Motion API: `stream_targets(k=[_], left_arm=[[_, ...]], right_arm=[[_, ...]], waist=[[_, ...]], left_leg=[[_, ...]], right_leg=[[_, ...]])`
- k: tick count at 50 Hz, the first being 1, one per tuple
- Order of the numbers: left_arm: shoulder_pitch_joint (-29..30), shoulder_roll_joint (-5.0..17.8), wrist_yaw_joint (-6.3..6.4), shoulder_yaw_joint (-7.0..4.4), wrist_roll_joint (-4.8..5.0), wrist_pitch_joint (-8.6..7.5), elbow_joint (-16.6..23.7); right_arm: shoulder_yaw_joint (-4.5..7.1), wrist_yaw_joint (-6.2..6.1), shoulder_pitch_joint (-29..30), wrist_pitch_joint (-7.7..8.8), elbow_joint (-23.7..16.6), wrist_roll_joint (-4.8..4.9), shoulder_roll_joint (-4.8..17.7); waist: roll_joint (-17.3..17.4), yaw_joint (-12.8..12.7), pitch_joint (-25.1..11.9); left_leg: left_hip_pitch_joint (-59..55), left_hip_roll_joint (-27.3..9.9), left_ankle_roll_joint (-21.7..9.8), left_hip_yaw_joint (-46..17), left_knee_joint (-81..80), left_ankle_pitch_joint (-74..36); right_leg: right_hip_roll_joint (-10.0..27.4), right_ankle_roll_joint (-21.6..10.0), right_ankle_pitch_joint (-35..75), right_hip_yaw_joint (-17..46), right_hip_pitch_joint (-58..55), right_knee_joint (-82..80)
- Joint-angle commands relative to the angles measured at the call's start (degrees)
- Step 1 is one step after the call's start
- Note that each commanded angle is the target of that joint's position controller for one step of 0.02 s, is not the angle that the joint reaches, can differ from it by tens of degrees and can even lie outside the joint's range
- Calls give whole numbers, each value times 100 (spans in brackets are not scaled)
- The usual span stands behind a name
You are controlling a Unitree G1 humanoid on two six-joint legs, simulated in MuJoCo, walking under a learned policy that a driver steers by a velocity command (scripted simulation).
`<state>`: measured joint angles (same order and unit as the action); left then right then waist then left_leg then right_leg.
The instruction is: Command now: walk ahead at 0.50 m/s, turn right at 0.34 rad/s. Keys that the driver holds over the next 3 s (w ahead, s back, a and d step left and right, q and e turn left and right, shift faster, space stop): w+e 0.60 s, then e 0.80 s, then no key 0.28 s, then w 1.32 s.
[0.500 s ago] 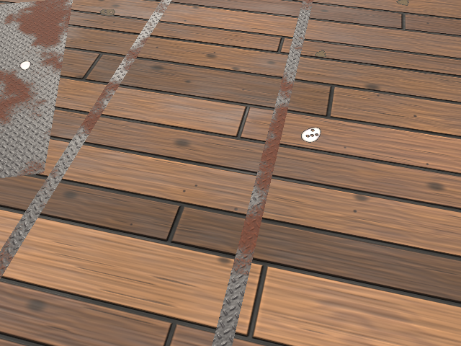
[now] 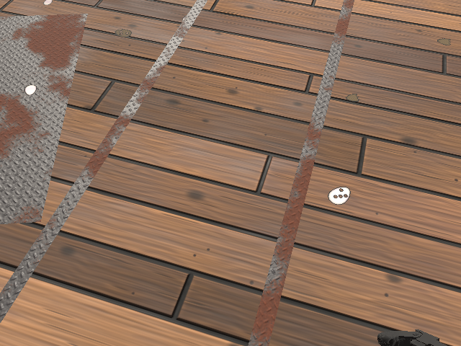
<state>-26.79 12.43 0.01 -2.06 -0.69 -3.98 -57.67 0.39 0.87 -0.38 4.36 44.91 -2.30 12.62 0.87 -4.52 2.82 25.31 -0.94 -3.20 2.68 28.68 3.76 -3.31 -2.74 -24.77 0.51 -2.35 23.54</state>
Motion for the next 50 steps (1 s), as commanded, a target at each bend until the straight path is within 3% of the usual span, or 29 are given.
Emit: stream_targets(k=[1, 2, 3, 4, 6, 9, 11, 16, 20, 23, 25, 26, 27, 28, 29, 30, 31, 32, 34, 38, 42, 46, 50], left_arm=[[-387, 126, 26, -19, 249, -56, 636], [-129, 826, 75, -190, 62, 35, 504], [216, 801, 32, -228, 42, 49, 547], [401, 620, -14, -199, 42, 61, 572], [442, 519, -108, -219, -77, 204, 563], [709, 370, -206, -215, -96, 356, 701], [1086, 359, -255, -211, -114, 393, 847], [2097, 264, -360, -117, -101, 368, 1242], [2728, 302, -419, -70, -139, 356, 1529], [2700, 404, -395, -113, -169, 356, 1592], [2014, 552, -331, -205, -170, 333, 1425], [1246, 671, -272, -294, -190, 275, 1194], [323, 1124, -176, -471, -263, 239, 931], [485, 1848, -106, -630, -210, 263, 1030], [245, 1794, -72, -622, -56, 345, 1099], [584, 1613, -20, -572, -30, 365, 1025], [930, 1282, -7, -489, 13, 333, 1054], [1216, 1106, 10, -436, 41, 280, 1100], [1401, 921, -2, -353, 97, 175, 1154], [1059, 1175, -10, -400, 65, 133, 1107], [709, 1170, 45, -389, 64, 256, 1110], [422, 1226, 115, -411, 25, 363, 1117], [543, 1306, 152, -444, -41, 454, 1230]], right_arm=[[554, -160, -2500, 52, 278, -169, 1847], [473, -129, -2162, -24, 195, -1, 1356], [356, -117, -1682, -19, 143, 42, 928], [306, -103, -1438, 14, 141, 48, 703], [257, -150, -1363, 83, 232, 84, 520], [293, -154, -1592, 225, 374, 163, 586], [316, -158, -1733, 251, 449, 159, 616], [324, -158, -1974, 230, 615, 122, 629], [377, -203, -2327, 176, 776, 116, 804], [416, -247, -2385, 65, 846, 96, 945], [470, -259, -2351, -46, 853, 89, 1133], [482, -244, -2292, -108, 815, 114, 1186], [448, -225, -2260, -117, 667, 109, 1079], [302, -85, -2454, -66, 219, 144, 337], [397, -64, -1625, 13, 37, 102, 867], [372, -40, -1267, 91, -95, 180, 806], [352, -70, -1392, 144, -14, 207, 780], [366, -111, -1502, 93, 75, 144, 773], [363, -134, -1815, -144, 130, -3, 701], [327, -121, -1553, -355, -59, 20, 568], [296, -138, -851, -400, -332, 61, 658], [256, -161, -341, -388, -531, 113, 760], [240, -212, -391, -308, -579, 165, 901]], waist=[[1581, 959, -2078], [649, 917, -1652], [319, 740, -864], [247, 643, -467], [471, 433, -202], [392, 330, -159], [341, 351, -53], [320, 496, 212], [303, 666, 326], [395, 572, 201], [492, 264, -246], [354, -73, -690], [-161, -459, -1269], [-1577, 20, -1649], [-590, -334, -1767], [-372, -155, -926], [-63, 133, -430], [69, 385, -212], [22, 668, -368], [-204, 642, -517], [-433, 356, -535], [-499, 116, -474], [-573, 157, -372]], left_leg=[[-4421, -2635, -1069, -3652, -1002, 1195], [-3842, -2429, -1016, -3777, -1199, 1621], [-3095, -2166, -862, -2856, -1344, 1544], [-2500, -1900, -730, -2157, -1587, 1056], [-1909, -1517, -482, -1253, -1837, 458], [-1838, -1470, -501, -611, -2021, -230], [-1920, -1444, -521, -266, -2117, -370], [-2023, -1266, -476, 538, -2122, -840], [-2569, -1471, -431, 877, -1950, -1377], [-3076, -1548, -334, 1155, -1247, -3106], [-3206, -1549, -295, 1285, 40, -4496], [-2866, -1487, -208, 1368, 1219, -4182], [-1710, -1325, -2, 1389, 2914, -2556], [1041, -148, 389, 1084, 4992, 2741], [1744, 51, 383, -223, 5424, 2670], [2039, -304, 306, -378, 5174, 1966], [1663, -488, 302, -347, 4609, 1549], [1219, -583, 356, -365, 4279, 1512], [537, -570, 515, -387, 3916, 1612], [627, -372, 663, -228, 3230, 1150], [911, -251, 659, -273, 2493, 609], [1107, -83, 569, -408, 1879, 545], [632, 141, 380, -561, 1094, 962]], right_leg=[[-130, -249, -473, -215, 3356, 4188], [208, -334, -433, 266, 3742, 4685], [445, -342, 89, 346, 3808, 4633], [635, -297, 447, 311, 3680, 4439], [802, -176, 715, 238, 3403, 4209], [857, -63, 1111, 141, 3592, 4154], [928, -4, 1504, 95, 3965, 3989], [869, 42, 2438, -224, 4028, 2497], [755, -187, 2306, -624, 3818, 1624], [429, -479, 1566, -896, 3416, 1313], [-4, -741, 954, -1049, 2579, 1162], [-206, -908, 1074, -1001, 1597, 754], [391, -1196, 656, 22, 140, 370], [2142, -2085, 683, 3124, -1639, -31], [2280, -2134, 702, 4123, -1607, -751], [2172, -1946, 1207, 3124, -984, -821], [1955, -1723, 2526, 2498, -142, -832], [1657, -1542, 3888, 1911, 434, -767], [1332, -1408, 5390, 1275, 971, -649], [990, -1227, 6331, 958, 1098, -465], [882, -917, 6158, 1159, 801, -269], [990, -835, 6105, 1587, 261, 27], [1008, -787, 6159, 2056, 157, 525]])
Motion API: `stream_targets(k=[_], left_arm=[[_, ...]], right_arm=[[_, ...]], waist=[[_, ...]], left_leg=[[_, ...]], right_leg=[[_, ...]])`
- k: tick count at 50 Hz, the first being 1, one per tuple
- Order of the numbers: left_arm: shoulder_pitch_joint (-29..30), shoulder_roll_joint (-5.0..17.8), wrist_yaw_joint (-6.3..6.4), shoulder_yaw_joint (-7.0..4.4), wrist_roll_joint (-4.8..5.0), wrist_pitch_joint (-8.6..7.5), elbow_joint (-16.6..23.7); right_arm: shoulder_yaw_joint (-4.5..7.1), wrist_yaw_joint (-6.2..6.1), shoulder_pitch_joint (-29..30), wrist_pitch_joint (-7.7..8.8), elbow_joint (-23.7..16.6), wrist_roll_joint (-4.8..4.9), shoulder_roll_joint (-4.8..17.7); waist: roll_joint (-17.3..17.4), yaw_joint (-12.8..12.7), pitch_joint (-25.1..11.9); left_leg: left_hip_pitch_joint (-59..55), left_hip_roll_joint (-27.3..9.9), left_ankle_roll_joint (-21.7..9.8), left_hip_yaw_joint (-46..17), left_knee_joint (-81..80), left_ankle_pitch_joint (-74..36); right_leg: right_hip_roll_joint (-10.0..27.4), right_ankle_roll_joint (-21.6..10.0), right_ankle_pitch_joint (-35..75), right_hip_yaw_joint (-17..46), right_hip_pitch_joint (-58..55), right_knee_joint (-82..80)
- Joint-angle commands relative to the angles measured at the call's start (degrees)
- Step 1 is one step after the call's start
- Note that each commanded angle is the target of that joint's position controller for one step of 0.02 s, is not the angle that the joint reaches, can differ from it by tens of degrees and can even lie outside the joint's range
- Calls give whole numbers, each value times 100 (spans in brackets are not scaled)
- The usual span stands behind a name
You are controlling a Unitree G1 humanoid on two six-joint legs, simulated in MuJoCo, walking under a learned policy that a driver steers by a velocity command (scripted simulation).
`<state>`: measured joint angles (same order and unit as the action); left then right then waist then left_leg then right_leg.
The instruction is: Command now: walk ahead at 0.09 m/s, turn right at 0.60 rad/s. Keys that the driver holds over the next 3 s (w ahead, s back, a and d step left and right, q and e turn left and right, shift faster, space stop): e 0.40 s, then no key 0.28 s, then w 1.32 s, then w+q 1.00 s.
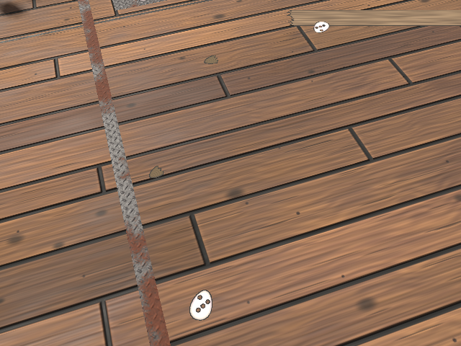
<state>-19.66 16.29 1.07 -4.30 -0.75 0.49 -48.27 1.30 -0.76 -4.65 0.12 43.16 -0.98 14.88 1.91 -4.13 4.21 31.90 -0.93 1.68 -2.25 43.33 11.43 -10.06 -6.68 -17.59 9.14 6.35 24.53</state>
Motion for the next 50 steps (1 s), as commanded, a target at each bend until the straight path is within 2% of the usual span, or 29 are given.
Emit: stream_targets(k=[1, 3, 4, 5, 6, 7, 8, 10, 12, 16, 21, 24, 25, 26, 27, 28, 29, 30, 31, 33, 34, 36, 38, 40, 44, 46, 48, 49, 50], left_arm=[[-3, 955, 43, -229, -35, 16, 351], [520, 960, 6, -217, 85, -38, 519], [401, 606, -11, -111, 184, -94, 745], [-396, 508, 28, -135, 180, -13, 715], [-569, 855, 66, -188, -84, 101, 455], [-236, 902, 17, -221, -124, 162, 420], [-39, 832, -43, -217, -93, 227, 463], [73, 744, -177, -182, -28, 342, 530], [159, 689, -232, -150, 41, 371, 596], [549, 571, -299, -64, -13, 422, 781], [880, 512, -379, 32, 28, 395, 995], [451, 436, -335, 67, -8, 279, 868], [382, 567, -284, 53, -61, 218, 833], [459, 1026, -216, -2, -120, 158, 948], [533, 1553, -189, -143, -110, 153, 1026], [575, 1153, -169, -59, -119, 127, 940], [915, 847, -149, 52, -82, 109, 922], [1178, 710, -123, 95, -87, 102, 942], [1219, 658, -64, 114, -44, 65, 941], [1068, 450, -38, 203, 3, 10, 853], [995, 430, -31, 218, 10, -11, 795], [596, 531, -27, 186, -3, -7, 592], [302, 677, -43, 125, -41, 29, 405], [208, 718, -52, 96, -53, 2, 295], [190, 754, -63, 48, -47, -159, 133], [326, 774, -96, 21, -26, -203, 107], [624, 777, -126, -2, 44, -195, 120], [702, 635, -124, 24, 39, -201, 132], [953, 288, -135, 126, -2, -242, 273]], right_arm=[[156, -69, -161, 141, -364, 45, 723], [193, -144, -930, 246, -208, -26, 835], [285, -224, -1386, 287, -239, -68, 1303], [308, -194, -1133, 149, -357, 63, 1490], [251, -156, -1102, 55, -363, 139, 1108], [145, -164, -847, 21, -441, 117, 738], [94, -171, -503, -30, -511, 67, 604], [118, -198, -278, -54, -554, -38, 710], [153, -174, -382, -33, -515, -70, 768], [220, -140, -573, -33, -444, -65, 880], [330, -19, -631, -98, -398, -105, 1115], [358, 32, -641, -175, -319, -1, 1185], [353, 68, -882, -191, -229, 4, 1083], [235, 145, -1182, -214, -338, -59, 553], [212, 19, -707, -328, -555, -22, 581], [255, -2, -524, -402, -507, 40, 752], [264, 34, -656, -413, -397, 99, 696], [280, 52, -867, -376, -237, 92, 722], [315, 56, -1018, -356, -114, 9, 787], [306, 74, -1146, -345, 22, -16, 723], [282, 79, -1101, -354, 34, 11, 643], [231, 113, -928, -347, 13, -45, 545], [258, 156, -662, -311, -53, -100, 657], [264, 180, -555, -230, -68, -95, 667], [216, 185, -610, -29, -2, -80, 509], [207, 173, -756, 33, 58, -44, 482], [188, 134, -1295, 90, 294, -34, 365], [212, 94, -1722, 134, 487, -49, 426], [269, 29, -2287, 200, 617, -88, 728]], waist=[[-711, 232, -512], [-600, 757, -680], [376, 797, -1369], [1436, 367, -1848], [623, 261, -1651], [215, 279, -1133], [161, 201, -818], [722, 201, -576], [687, 236, -669], [669, 378, -686], [838, 519, -701], [624, 265, -748], [151, 250, -653], [-1477, 445, -685], [-1787, 196, -277], [-1170, 229, -178], [-1072, 459, -104], [-1047, 600, -149], [-1138, 594, -269], [-876, 564, -604], [-799, 528, -646], [-919, 300, -670], [-1062, 112, -329], [-937, 89, -91], [-737, 177, -64], [-739, 310, -57], [-574, 682, -73], [-351, 869, -156], [315, 1130, -220]], left_leg=[[-436, 208, -178, -79, -735, 241], [-2022, 127, -389, -170, -2087, -843], [-3355, -1355, -776, -1347, -2096, -2858], [-3837, -2629, -1738, -2879, -2112, -5094], [-3353, -2608, -1906, -2748, -2022, -4648], [-2846, -2191, -1747, -2021, -2129, -3915], [-2463, -1785, -1513, -1416, -2362, -2956], [-2019, -1304, -1339, -705, -2604, -2206], [-2026, -1267, -1375, -391, -2642, -2113], [-2178, -1476, -1441, -204, -2759, -1200], [-1926, -1589, -1314, 82, -2612, -605], [-1639, -1519, -997, 301, -1973, -974], [-1284, -1342, -607, 518, -1526, -533], [-387, -700, -108, 1128, -80, 1389], [-171, -48, -13, 661, 489, 2362], [-447, -217, -41, 235, 953, 2004], [-497, -190, -87, 162, 1055, 1604], [-529, -169, -101, 186, 1032, 1283], [-512, -123, -95, 270, 1157, 1095], [-689, -82, -36, 233, 1163, 1053], [-734, -91, -12, 213, 986, 1056], [-650, -78, 11, 319, 543, 1092], [-279, -40, -48, 364, 321, 1207], [-144, -50, -125, 344, 77, 1276], [-550, -36, -326, 365, -444, 1345], [-1161, 28, -463, 442, -922, 1247], [-2499, 191, -607, 701, -1944, 472], [-3446, 222, -644, 571, -2174, 469], [-4223, -626, -785, -571, -2786, 1472]], right_leg=[[1603, -295, 5282, 1292, -560, 568], [1132, 103, 4714, 1269, 129, 1335], [709, 388, 2582, 712, 825, 2717], [-364, 502, -2305, -189, 1815, 3804], [182, 539, -2177, -223, 1922, 4580], [335, 606, -1721, -253, 1983, 4720], [502, 697, -1363, -329, 1999, 4626], [581, 876, -895, -519, 1926, 4581], [566, 940, -745, -634, 1886, 4355], [820, 914, -667, -784, 1913, 3466], [918, 692, -805, -1142, 1104, 2027], [769, 451, -58, -1274, 212, 431], [935, 363, 333, -782, -120, -432], [2519, 92, 552, 1262, -518, -1221], [3273, -675, 1507, 1918, 700, -1216], [2937, -753, 1793, 1377, 823, -1094], [2542, -620, 1880, 861, 840, -1050], [2206, -433, 2007, 501, 659, -1020], [2060, -404, 2536, 291, 369, -907], [2037, -437, 3342, 105, -35, -733], [2064, -446, 3337, 96, -163, -713], [2078, -508, 1266, 397, -451, -1090], [2193, -624, -693, 895, -568, -1514], [2317, -712, -1146, 1143, -585, -1685], [2347, -819, -1073, 1145, -338, -1708], [2272, -784, -1079, 1017, 127, -1676], [2001, -588, -1250, 654, 1051, -1330], [1743, -419, -1462, 458, 1780, -849], [1317, -146, -1496, -28, 2712, 259]])
Over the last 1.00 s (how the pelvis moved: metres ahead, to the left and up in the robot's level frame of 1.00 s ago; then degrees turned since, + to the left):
0.44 -0.11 0.01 -35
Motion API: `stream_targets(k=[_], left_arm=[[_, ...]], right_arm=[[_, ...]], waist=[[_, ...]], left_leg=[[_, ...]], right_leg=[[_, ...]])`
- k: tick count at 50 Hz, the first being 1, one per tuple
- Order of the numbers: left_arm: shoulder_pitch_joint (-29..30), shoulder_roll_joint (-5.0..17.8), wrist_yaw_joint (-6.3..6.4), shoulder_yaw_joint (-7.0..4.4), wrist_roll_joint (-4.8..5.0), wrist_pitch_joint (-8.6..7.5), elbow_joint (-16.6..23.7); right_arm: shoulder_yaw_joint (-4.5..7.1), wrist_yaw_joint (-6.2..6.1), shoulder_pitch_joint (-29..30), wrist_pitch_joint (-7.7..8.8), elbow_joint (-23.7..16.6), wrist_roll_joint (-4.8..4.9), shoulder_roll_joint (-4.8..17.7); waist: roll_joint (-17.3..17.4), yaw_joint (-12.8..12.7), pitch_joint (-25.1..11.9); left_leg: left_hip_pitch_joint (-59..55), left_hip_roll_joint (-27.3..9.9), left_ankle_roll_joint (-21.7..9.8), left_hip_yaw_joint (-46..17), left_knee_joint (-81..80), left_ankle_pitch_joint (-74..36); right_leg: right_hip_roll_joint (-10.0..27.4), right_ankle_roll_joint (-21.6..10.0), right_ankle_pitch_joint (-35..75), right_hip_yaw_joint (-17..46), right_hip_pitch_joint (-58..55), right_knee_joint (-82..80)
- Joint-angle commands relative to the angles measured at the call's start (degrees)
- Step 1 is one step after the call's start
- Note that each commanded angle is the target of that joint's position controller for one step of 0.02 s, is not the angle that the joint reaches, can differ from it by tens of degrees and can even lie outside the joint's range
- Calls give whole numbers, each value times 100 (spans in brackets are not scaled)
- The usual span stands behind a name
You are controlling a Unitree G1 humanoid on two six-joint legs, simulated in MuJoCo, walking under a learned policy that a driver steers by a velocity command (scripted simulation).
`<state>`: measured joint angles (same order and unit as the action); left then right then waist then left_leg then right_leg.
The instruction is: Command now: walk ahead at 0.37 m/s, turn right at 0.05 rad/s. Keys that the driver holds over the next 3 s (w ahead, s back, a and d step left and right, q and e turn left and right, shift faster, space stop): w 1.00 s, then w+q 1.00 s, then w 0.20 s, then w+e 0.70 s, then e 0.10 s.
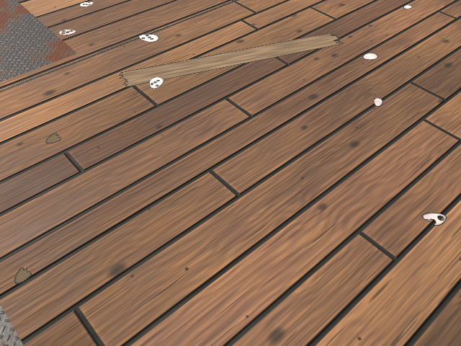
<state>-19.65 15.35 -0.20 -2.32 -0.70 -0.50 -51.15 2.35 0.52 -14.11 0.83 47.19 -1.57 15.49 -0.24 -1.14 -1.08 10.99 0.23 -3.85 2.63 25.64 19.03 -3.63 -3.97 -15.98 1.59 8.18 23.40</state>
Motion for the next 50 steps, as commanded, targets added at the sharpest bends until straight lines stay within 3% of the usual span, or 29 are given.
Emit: stream_targets(k=[1, 2, 3, 5, 8, 13, 18, 20, 21, 22, 23, 24, 25, 26, 27, 28, 29, 30, 32, 35, 40, 45, 48, 49, 50], left_arm=[[1100, -11, -37, 35, -5, -203, 762], [1246, 527, -38, -83, -162, -210, 797], [1042, 633, -107, -133, -150, -219, 687], [650, 624, -216, -143, -130, -234, 424], [876, 414, -265, -82, -190, -188, 407], [1924, 213, -273, 30, -165, -157, 770], [2426, 211, -256, 86, -107, -180, 972], [2071, 311, -193, 40, -105, -206, 883], [1559, 422, -142, -16, -101, -231, 721], [669, 542, -84, -89, -105, -277, 419], [-245, 792, -9, -191, -203, -333, 152], [-888, 1393, 61, -345, -347, -340, 94], [-747, 1371, 0, -355, -159, -281, 55], [-67, 1082, -16, -305, -25, -266, 102], [381, 673, -34, -205, -4, -307, 168], [586, 454, -36, -143, -28, -356, 144], [604, 336, -16, -103, -11, -400, 59], [579, 256, -9, -74, -20, -441, -5], [317, 325, -17, -89, 10, -538, -157], [16, 402, -18, -102, 30, -568, -320], [-469, 378, -8, -62, 38, -548, -532], [-958, 402, 72, -43, -39, -505, -783], [-821, 507, 133, -68, -81, -475, -840], [-728, 567, 142, -85, -92, -469, -842], [-648, 599, 133, -93, -87, -448, -849]], right_arm=[[279, -120, -1692, 172, 211, 16, 1259], [325, -110, -1501, 154, 287, 9, 1302], [245, -77, -1005, 178, 167, 45, 994], [161, -26, -547, 264, 50, 76, 687], [108, -6, -903, 393, 280, 96, 513], [66, -8, -1376, 418, 598, 97, 439], [76, -70, -1508, 427, 808, 74, 580], [85, -99, -1334, 421, 839, 70, 648], [101, -110, -1251, 406, 853, 53, 708], [107, -109, -1173, 371, 859, 58, 732], [77, -102, -1187, 363, 815, 87, 668], [-66, -34, -1609, 368, 581, 236, 53], [26, -45, -1748, 358, 666, 209, 279], [117, -61, -1203, 343, 550, 120, 559], [88, -22, -869, 389, 476, 102, 469], [76, 1, -765, 382, 489, 93, 344], [71, 29, -815, 316, 510, -6, 294], [48, 72, -932, 238, 583, -52, 184], [42, 128, -830, 150, 551, -63, 104], [49, 159, -65, 85, 310, -67, 149], [-24, 169, 1035, 128, -34, -2, 38], [-58, 139, 1759, 171, -298, 7, 66], [-16, 107, 1568, 239, -302, 10, 157], [29, 66, 1163, 265, -179, 7, 234], [96, 15, 390, 307, 78, -8, 336]], waist=[[1501, 933, 235], [918, 742, 891], [547, 380, 1106], [540, 99, 867], [496, 175, 671], [521, 404, 812], [613, 427, 864], [639, 174, 674], [670, -64, 369], [561, -444, -123], [387, -786, -668], [-800, -660, -1557], [-1113, -539, -1864], [-556, -281, -826], [-282, -163, -193], [-195, 20, 115], [-296, 178, 254], [-315, 282, 238], [-291, 339, 254], [-228, 246, 544], [-211, -26, 676], [-261, -241, 741], [-326, -22, 632], [-389, 167, 410], [-335, 495, 7]], left_leg=[[-2372, -2095, -630, -3192, -2008, 2510], [-1490, -2441, -1030, -3771, -2247, 2895], [-1199, -2129, -978, -3368, -2208, 2642], [-1145, -1523, -649, -2318, -2234, 1360], [-1264, -1158, -614, -1412, -2110, -599], [-1194, -979, -680, -809, -1961, -2468], [-1361, -1184, -628, -635, -1790, -3522], [-1551, -1277, -519, -527, -1282, -4833], [-1634, -1263, -433, -457, -658, -5671], [-1505, -1122, -336, -309, 367, -5939], [-610, -918, -258, -189, 1685, -4801], [1143, -231, -33, 112, 3832, -1794], [2047, 445, -70, -483, 4978, 1059], [2453, -2, -161, -744, 5138, 556], [2392, -230, -182, -668, 4813, 74], [2162, -423, -180, -619, 4442, -163], [1890, -533, -121, -598, 4174, -244], [1669, -569, -61, -560, 4047, -304], [1731, -607, 35, -433, 3851, -430], [2417, -760, 205, -272, 3284, -1029], [2604, -639, 321, 7, 1818, -1937], [2659, -406, 130, 155, 976, -1873], [2138, -167, -129, 229, 614, -1241], [1556, 21, -238, 299, 517, -998], [665, 208, -373, 378, 231, -1017]], right_leg=[[-32, -161, -1475, -204, 3377, 1975], [180, -170, -1244, 31, 3733, 2714], [443, -156, -716, 226, 3656, 3060], [625, -18, -46, 84, 3342, 3184], [730, 166, 595, -200, 3402, 3410], [724, 393, 1082, -549, 3455, 2431], [509, 123, 1230, -707, 2622, 1143], [318, -104, 967, -732, 1986, 911], [148, -224, 769, -744, 1385, 823], [-18, -369, 838, -808, 366, 490], [451, -549, 684, -345, -1065, 415], [2235, -1050, -495, 2124, -2688, 186], [2821, -1471, -554, 4132, -2725, -758], [2501, -1277, -771, 3222, -1898, -817], [2256, -1155, -409, 2430, -1014, -1026], [1950, -960, 31, 1856, -444, -1225], [1732, -835, 481, 1451, -23, -1335], [1601, -785, 744, 1159, 178, -1437], [1532, -855, 1212, 880, 249, -1583], [1436, -883, 1196, 605, 119, -1876], [1252, -733, 2082, 188, -306, -1824], [1486, -742, 2995, 132, -1271, -1510], [1616, -648, 4353, 36, -1650, -930], [1593, -570, 5177, -30, -1648, -436], [1469, -483, 5575, -142, -1553, 461]])
Over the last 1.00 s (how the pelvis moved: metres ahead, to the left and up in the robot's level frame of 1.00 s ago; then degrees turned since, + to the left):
0.07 0.00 0.01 -20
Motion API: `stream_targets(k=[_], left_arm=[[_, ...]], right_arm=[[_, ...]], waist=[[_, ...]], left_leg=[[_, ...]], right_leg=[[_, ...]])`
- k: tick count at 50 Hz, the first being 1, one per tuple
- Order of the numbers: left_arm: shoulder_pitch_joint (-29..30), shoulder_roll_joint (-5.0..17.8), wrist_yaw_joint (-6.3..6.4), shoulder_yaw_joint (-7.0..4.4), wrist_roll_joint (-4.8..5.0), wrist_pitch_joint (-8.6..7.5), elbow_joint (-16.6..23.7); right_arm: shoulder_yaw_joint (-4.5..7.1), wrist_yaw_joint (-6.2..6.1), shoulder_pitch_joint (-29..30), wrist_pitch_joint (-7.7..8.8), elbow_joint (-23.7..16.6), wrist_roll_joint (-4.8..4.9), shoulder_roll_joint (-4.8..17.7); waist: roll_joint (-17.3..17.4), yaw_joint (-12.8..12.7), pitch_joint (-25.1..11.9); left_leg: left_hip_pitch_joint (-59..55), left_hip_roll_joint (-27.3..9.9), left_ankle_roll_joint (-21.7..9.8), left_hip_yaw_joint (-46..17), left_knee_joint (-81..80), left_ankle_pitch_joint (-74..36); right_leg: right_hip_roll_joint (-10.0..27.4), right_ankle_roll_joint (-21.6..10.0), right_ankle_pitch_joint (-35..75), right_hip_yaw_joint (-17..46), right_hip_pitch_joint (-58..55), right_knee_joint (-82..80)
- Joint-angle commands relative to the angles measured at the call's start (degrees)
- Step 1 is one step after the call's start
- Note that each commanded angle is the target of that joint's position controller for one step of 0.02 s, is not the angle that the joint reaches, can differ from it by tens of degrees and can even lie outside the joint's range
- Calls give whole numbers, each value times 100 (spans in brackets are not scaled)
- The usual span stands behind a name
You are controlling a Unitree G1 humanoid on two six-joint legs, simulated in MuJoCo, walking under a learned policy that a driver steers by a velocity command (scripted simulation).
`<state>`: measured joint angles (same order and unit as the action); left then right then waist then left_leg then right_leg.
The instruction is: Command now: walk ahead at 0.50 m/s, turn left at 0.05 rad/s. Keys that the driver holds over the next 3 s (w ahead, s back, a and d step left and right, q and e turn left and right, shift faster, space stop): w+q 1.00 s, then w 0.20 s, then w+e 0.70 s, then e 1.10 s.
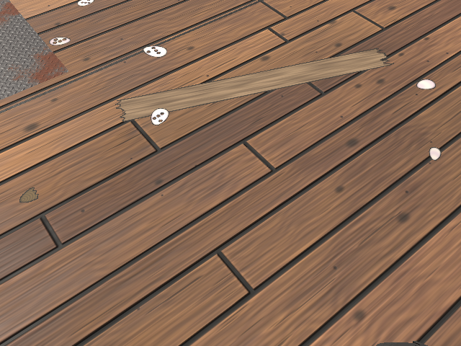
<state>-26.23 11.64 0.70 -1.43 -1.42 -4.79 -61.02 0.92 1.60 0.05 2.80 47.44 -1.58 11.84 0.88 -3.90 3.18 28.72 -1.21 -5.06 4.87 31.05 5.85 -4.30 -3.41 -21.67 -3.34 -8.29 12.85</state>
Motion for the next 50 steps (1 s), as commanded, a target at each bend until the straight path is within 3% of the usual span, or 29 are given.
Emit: stream_targets(k=[1, 2, 3, 4, 5, 6, 7, 8, 11, 15, 21, 24, 26, 27, 28, 29, 30, 31, 32, 33, 35, 37, 42, 47, 50], left_arm=[[115, 942, 38, -164, 18, -17, 194], [-115, 551, -7, -65, 181, -39, 419], [-415, 587, -57, -136, 177, -61, 371], [74, 848, -47, -209, 38, -51, 482], [546, 765, -76, -188, 16, -103, 624], [722, 640, -94, -177, 15, -118, 667], [770, 603, -108, -177, -64, -60, 729], [706, 506, -128, -154, -119, 25, 727], [984, 464, -162, -145, -135, 168, 929], [2116, 514, -169, -124, -81, 211, 1385], [3118, 552, -180, -68, 11, 163, 1856], [2947, 713, -162, -99, 38, 80, 1954], [2001, 907, -94, -191, 35, -14, 1716], [1228, 1184, -19, -291, -52, -107, 1546], [395, 1701, 74, -404, -205, -124, 1566], [594, 1974, 51, -482, -187, -9, 1543], [1008, 1346, 29, -374, -121, 55, 1641], [1356, 872, 4, -260, -64, 51, 1714], [1502, 719, -5, -212, -73, 32, 1705], [1428, 665, 12, -189, -58, -1, 1638], [1219, 680, -1, -197, -2, -105, 1505], [1039, 738, -24, -228, 49, -188, 1418], [759, 754, -40, -249, 28, -185, 1264], [420, 994, 6, -314, 30, -129, 1112], [240, 1148, 53, -347, 15, -5, 1003]], right_arm=[[334, -155, -2076, 161, 394, -89, 902], [498, -218, -2929, 170, 549, -218, 1491], [548, -144, -2833, 82, 600, -57, 1598], [512, -94, -2142, 49, 506, 117, 1393], [424, -76, -1701, 58, 423, 137, 1016], [361, -76, -1504, 77, 436, 103, 766], [315, -101, -1491, 108, 512, 112, 630], [292, -114, -1509, 140, 565, 114, 578], [370, -139, -1808, 215, 652, 151, 856], [399, -135, -2199, 169, 682, 141, 899], [448, -168, -2722, 106, 673, 74, 972], [509, -230, -2530, 78, 545, 35, 1111], [558, -218, -2241, 96, 431, 52, 1236], [531, -172, -2210, 141, 372, 99, 1100], [420, -156, -2354, 175, 119, 257, 623], [401, -163, -2851, 133, -8, 281, 529], [452, -203, -2729, 22, 203, 114, 883], [455, -136, -2355, 7, 188, 54, 859], [441, -83, -2167, -10, 137, 40, 729], [451, -31, -2056, -68, 96, -32, 714], [431, 58, -1965, -195, 20, -56, 635], [411, 115, -1647, -258, -139, -46, 596], [308, 239, -667, -266, -536, -35, 507], [202, 329, 165, -238, -878, -55, 468], [230, 291, 196, -243, -952, -101, 564]], waist=[[-329, 1195, -995], [547, 1273, -1768], [1273, 1012, -2169], [573, 773, -1367], [200, 695, -705], [-5, 516, -291], [50, 354, -140], [98, 238, -167], [134, 190, -162], [200, 479, 116], [322, 871, 6], [414, 684, -63], [310, 225, -416], [-114, -105, -925], [-958, -305, -1891], [-1994, 110, -2050], [-951, 265, -1271], [-369, 277, -639], [-385, 353, -387], [-595, 389, -276], [-741, 449, -298], [-642, 465, -300], [-579, 344, -32], [-560, 151, 175], [-620, 200, 78]], left_leg=[[-2519, 105, -462, -103, -445, 111], [-4226, -1401, -989, -2161, -532, 670], [-4845, -2197, -1604, -4543, -1343, 376], [-4245, -1908, -1475, -3948, -1421, 640], [-3434, -1710, -1362, -3225, -1581, 503], [-2765, -1424, -1162, -2754, -1783, 136], [-2330, -1191, -1026, -2434, -1886, -244], [-2081, -1021, -957, -2187, -1960, -473], [-1796, -840, -1056, -1925, -2096, -785], [-1781, -657, -945, -1913, -2277, -461], [-2486, -650, -782, -2090, -1751, -1211], [-2543, -734, -588, -2324, -1325, -1553], [-2210, -532, -382, -2308, -463, -2019], [-1769, -108, -245, -2006, 722, -1685], [-704, 403, -53, -1374, 2427, 130], [601, 853, -15, -947, 3383, 2760], [908, 305, -73, -1072, 3915, 2266], [848, 115, -43, -1044, 3812, 1719], [694, -47, 12, -988, 3614, 1412], [611, -153, 75, -936, 3489, 1297], [556, -189, 165, -833, 3497, 1083], [854, -247, 227, -794, 3454, 810], [1183, -313, 340, -532, 2333, -135], [673, -232, 106, -17, 896, -298], [257, 88, -183, 286, 498, 423]], right_leg=[[1327, -424, 5394, 123, 804, 2735], [745, -183, 3025, -256, 2542, 4752], [-139, -78, -732, 151, 3933, 6226], [346, -155, -358, 604, 4490, 6474], [584, -144, 124, 580, 4590, 6237], [783, -117, 398, 570, 4403, 5793], [899, -34, 501, 585, 4146, 5438], [931, 58, 548, 558, 3875, 5221], [917, 323, 705, 399, 3883, 4655], [936, 575, 1579, 310, 4296, 3422], [677, 590, 2001, 348, 4258, 2384], [568, 456, 1589, 460, 3605, 1852], [356, 281, 1321, 362, 2188, 1341], [774, 83, 1183, 731, 1035, 1094], [2339, -257, 11, 2402, -451, 868], [3125, -756, -226, 4542, -763, 151], [2899, -750, -852, 4100, -42, 198], [2551, -622, -509, 3151, 689, 99], [2282, -492, 249, 2400, 1124, -42], [2100, -415, 825, 1892, 1341, -119], [1946, -388, 1777, 1289, 1444, -186], [1976, -462, 2380, 897, 1317, -265], [1815, -466, 2778, -18, 1234, -431], [1943, -354, 3154, -569, 892, -348], [2029, -258, 4813, -886, 391, 348]])
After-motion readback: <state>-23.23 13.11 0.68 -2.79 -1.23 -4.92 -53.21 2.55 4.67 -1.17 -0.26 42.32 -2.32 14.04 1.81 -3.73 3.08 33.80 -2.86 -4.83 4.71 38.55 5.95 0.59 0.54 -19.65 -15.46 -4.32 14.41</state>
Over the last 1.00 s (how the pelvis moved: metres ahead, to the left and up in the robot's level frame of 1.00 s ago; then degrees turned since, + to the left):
0.50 -0.01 -0.01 1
